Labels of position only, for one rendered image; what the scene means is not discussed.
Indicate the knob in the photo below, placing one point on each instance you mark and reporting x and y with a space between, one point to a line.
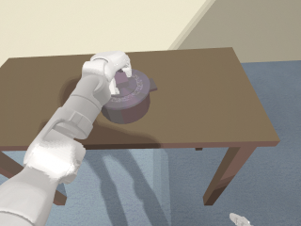
121 80

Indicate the left robot forearm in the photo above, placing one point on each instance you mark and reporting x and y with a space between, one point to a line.
75 118

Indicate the lid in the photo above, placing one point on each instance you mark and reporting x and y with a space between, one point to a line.
138 90

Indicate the right robot hand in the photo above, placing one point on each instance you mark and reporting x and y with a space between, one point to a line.
239 221

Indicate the left robot hand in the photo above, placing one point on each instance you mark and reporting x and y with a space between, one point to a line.
121 61

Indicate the table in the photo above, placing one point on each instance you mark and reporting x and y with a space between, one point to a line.
204 99

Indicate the left robot upper arm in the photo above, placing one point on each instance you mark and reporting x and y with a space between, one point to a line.
26 199

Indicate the pot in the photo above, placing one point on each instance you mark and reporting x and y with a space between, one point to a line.
131 114

